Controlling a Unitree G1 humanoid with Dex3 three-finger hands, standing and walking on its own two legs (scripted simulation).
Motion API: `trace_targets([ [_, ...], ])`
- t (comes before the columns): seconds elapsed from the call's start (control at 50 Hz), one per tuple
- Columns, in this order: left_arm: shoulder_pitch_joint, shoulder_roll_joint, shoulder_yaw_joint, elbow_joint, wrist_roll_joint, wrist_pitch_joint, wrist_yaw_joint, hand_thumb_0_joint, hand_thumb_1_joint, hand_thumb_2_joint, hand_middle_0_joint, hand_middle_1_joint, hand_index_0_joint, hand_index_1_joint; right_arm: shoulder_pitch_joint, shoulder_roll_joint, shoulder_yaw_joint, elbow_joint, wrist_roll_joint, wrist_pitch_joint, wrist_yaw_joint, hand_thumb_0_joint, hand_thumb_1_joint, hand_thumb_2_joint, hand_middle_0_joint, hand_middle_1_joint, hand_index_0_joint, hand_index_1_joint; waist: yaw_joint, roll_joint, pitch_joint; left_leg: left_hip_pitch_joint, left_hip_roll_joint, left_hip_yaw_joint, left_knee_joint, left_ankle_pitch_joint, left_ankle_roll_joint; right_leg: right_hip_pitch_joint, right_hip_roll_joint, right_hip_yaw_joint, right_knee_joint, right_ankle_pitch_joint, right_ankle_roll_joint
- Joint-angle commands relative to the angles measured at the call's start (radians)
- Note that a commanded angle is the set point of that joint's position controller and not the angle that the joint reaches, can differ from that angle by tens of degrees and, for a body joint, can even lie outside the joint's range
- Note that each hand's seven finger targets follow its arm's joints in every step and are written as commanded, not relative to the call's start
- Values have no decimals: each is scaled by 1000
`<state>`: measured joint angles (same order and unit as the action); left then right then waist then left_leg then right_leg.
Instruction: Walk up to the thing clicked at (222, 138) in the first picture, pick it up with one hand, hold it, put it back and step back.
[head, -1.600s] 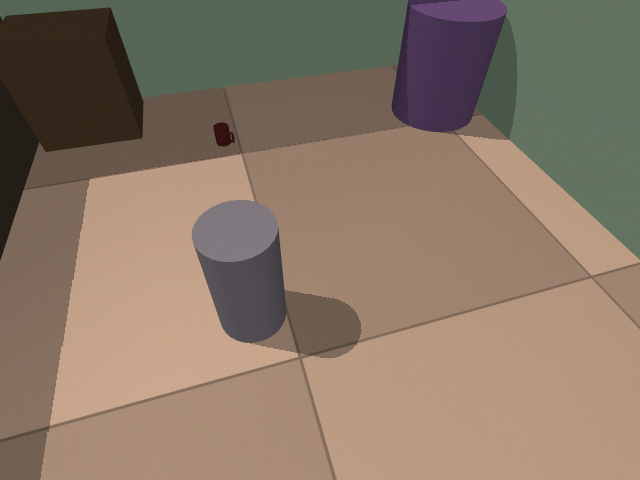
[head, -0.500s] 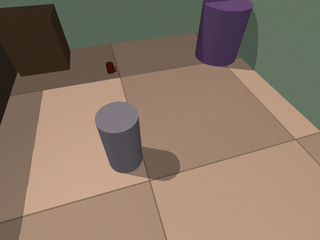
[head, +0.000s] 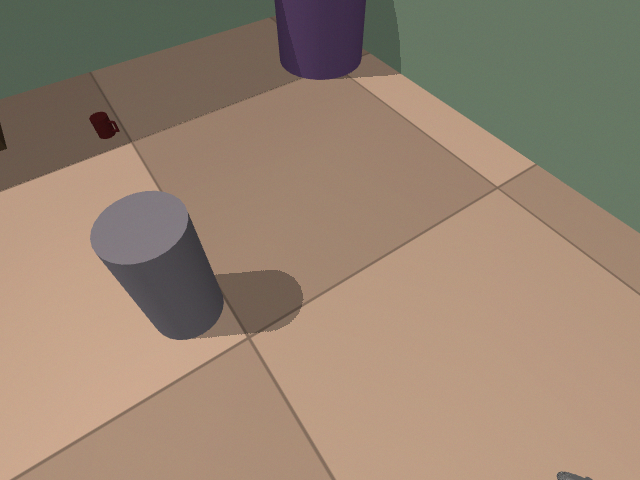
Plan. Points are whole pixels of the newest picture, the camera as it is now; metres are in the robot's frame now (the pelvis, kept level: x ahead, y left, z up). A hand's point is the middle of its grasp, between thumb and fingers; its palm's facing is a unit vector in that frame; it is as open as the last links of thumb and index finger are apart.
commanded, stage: walk up
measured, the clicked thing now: (106, 125) +1.67 +1.06 -0.70
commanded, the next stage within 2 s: stand in 1.34 s
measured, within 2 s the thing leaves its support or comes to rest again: neither
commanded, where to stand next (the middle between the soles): +0.06 +0.00 m, yaw -18 degrees
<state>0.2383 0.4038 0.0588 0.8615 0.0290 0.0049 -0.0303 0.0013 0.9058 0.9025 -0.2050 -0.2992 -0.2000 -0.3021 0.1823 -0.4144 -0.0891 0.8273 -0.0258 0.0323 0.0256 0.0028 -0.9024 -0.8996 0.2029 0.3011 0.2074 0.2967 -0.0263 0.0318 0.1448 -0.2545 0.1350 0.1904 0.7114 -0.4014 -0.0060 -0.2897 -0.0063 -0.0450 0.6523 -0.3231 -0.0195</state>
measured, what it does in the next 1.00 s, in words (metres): steps on the spot, turning right: left foot, then right foot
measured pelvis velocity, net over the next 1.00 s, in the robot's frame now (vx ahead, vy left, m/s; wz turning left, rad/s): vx -0.01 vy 0.02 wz -0.32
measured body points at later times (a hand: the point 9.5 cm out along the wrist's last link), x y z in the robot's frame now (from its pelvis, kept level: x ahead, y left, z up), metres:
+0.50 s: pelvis -0.01 +0.02 +0.00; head +0.03 +0.03 +0.45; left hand +0.15 +0.32 -0.12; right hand +0.00 -0.31 -0.09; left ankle +0.03 +0.14 -0.72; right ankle -0.04 -0.11 -0.67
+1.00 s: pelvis -0.01 +0.02 +0.01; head +0.00 +0.01 +0.46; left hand +0.18 +0.27 -0.11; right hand -0.03 -0.29 -0.12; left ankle +0.05 +0.15 -0.72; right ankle -0.04 -0.11 -0.72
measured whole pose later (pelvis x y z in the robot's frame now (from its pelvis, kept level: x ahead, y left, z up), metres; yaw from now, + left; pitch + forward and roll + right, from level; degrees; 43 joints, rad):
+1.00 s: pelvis -0.01 +0.02 +0.01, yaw -18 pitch -3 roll +0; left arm 0.17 0.36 0.01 0.95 0.01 -0.02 0.00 0.00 0.90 0.90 -0.21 -0.30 -0.20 -0.30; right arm 0.18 -0.36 -0.01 0.97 -0.01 0.00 0.01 0.00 -0.91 -0.90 0.20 0.30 0.21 0.30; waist -0.01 0.00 0.07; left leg -0.24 0.05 0.02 0.62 -0.31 -0.03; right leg -0.25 0.03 0.09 0.64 -0.32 0.00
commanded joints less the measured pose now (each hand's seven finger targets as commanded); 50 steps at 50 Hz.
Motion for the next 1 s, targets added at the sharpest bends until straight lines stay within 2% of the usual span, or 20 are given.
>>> trace_targets([
  [0.0,142,354,98,-91,9,-49,44,0,900,900,-200,-300,-200,-300,-110,-140,-26,-165,14,5,-14,0,-900,-900,200,300,200,300,99,-251,-155,-304,-106,-200,444,-276,10,135,-392,727,-362,166,-302],
  [0.02,98,330,95,-107,-1,-47,47,0,900,900,-200,-300,-200,-300,-92,-172,-34,-144,17,7,-19,0,-900,-900,200,300,200,300,74,-184,-122,-293,-74,-252,499,-250,-1,92,-381,679,-345,192,-318],
  [0.08,29,247,69,-124,-7,-45,64,0,900,900,-200,-300,-200,-300,24,-172,-24,-76,27,-5,-25,0,-900,-900,200,300,200,300,21,-176,-150,-250,-58,-230,380,-130,4,130,-211,382,-197,366,-199],
  [0.2,65,256,68,-157,0,-31,59,0,900,900,-200,-300,-200,-300,20,-165,-27,-80,9,-19,-27,0,-900,-900,200,300,200,300,51,-204,-152,-127,-116,-187,140,-102,6,37,-173,377,-149,391,-200],
  [0.28,-19,210,45,-190,-18,-8,50,0,900,900,-200,-300,-200,-300,137,-165,-40,-35,-4,-43,-38,0,-900,-900,200,300,200,300,-27,-147,-170,129,-133,-200,-192,81,46,-163,-115,334,-2,293,-119],
  [0.3,-13,143,28,-196,-26,-5,51,0,900,900,-200,-300,-200,-300,140,-238,-55,-45,-23,-54,-42,0,-900,-900,200,300,200,300,-30,56,-163,146,63,-496,-334,34,98,-268,-3,281,175,111,-42],
  [0.32,9,157,30,-177,-23,0,60,0,900,900,-200,-300,-200,-300,69,-313,-64,-69,-6,-62,-38,0,-900,-900,200,300,200,300,-7,191,-135,31,276,-726,-429,-12,214,-266,116,184,341,-245,-9],
  [0.34,10,235,50,-152,-10,-1,67,0,900,900,-200,-300,-200,-300,36,-326,-72,-75,-1,-66,-30,0,-900,-900,200,300,200,300,-7,150,-97,-45,332,-777,-433,3,292,-227,76,225,468,-290,-3],
  [0.4,51,228,63,-93,-21,-5,47,0,900,900,-200,-300,-200,-300,-12,-257,-48,-82,-4,-79,-38,0,-900,-900,200,300,200,300,35,94,-38,-37,155,-491,-370,76,206,-251,51,213,497,-161,-5],
  [0.5,-1,186,49,-98,-10,-28,20,0,900,900,-200,-300,-200,-300,70,-262,-45,-74,-17,-74,-24,0,-900,-900,200,300,200,300,-15,178,-117,92,145,-377,-288,215,218,-156,24,72,164,-213,17],
  [0.58,91,160,46,-38,-4,-49,38,0,900,900,-200,-300,-200,-300,30,-222,-18,-88,5,-47,-19,0,-900,-900,200,300,200,300,48,122,-172,-1,77,-234,-59,433,139,126,68,1,-210,63,-19],
  [0.6,97,201,58,-34,3,-57,46,0,900,900,-200,-300,-200,-300,42,-169,0,-94,12,-44,-20,0,-900,-900,200,300,200,300,51,26,-200,-87,40,-212,33,335,89,225,5,134,-233,112,-43],
  [0.62,66,275,68,-57,12,-70,52,0,900,900,-200,-300,-200,-300,31,-107,22,-117,22,-46,-17,0,-900,-900,200,300,200,300,41,-166,-184,-270,-67,-160,142,97,12,252,-212,514,-263,197,-129],
  [0.64,41,314,66,-62,1,-69,50,0,900,900,-200,-300,-200,-300,-18,-161,5,-106,20,-35,-33,0,-900,-900,200,300,200,300,55,-163,-158,-203,-68,-217,210,-210,16,104,-334,620,-248,256,-269],
  [0.66,33,275,57,-62,-6,-70,49,0,900,900,-200,-300,-200,-300,-8,-172,-2,-86,17,-34,-37,0,-900,-900,200,300,200,300,42,-125,-131,-198,-53,-253,236,-245,19,89,-319,573,-233,307,-274],
  [0.76,-19,242,35,-48,-9,-69,52,0,900,900,-200,-300,-200,-300,39,-171,5,-6,21,-48,-33,0,-900,-900,200,300,200,300,21,-206,-146,-87,-80,-196,71,-78,21,67,-172,355,-176,490,-165],
  [0.82,-84,220,26,-49,-24,-54,49,0,900,900,-200,-300,-200,-300,67,-149,3,41,20,-60,-32,0,-900,-900,200,300,200,300,-15,-186,-169,89,-104,-164,-172,153,26,-19,-129,280,-119,391,-117],
  [0.84,-95,194,18,-51,-30,-50,47,0,900,900,-200,-300,-200,-300,82,-165,-1,52,12,-65,-35,0,-900,-900,200,300,200,300,-18,-150,-181,150,-69,-217,-215,238,40,-64,-115,279,-98,333,-84],
  [0.88,-57,160,9,-8,-42,-41,47,0,900,900,-200,-300,-200,-300,-22,-235,-3,43,14,-76,-31,0,-900,-900,200,300,200,300,36,27,-177,29,123,-456,-315,147,156,-4,7,170,-15,9,-18],
  [0.98,-107,195,12,61,-29,-55,38,0,900,900,-200,-300,-200,-300,-78,-173,31,90,21,-72,-23,0,-900,-900,200,300,200,300,29,10,-99,-13,-25,-253,-281,71,47,37,-67,277,-186,129,-57],
])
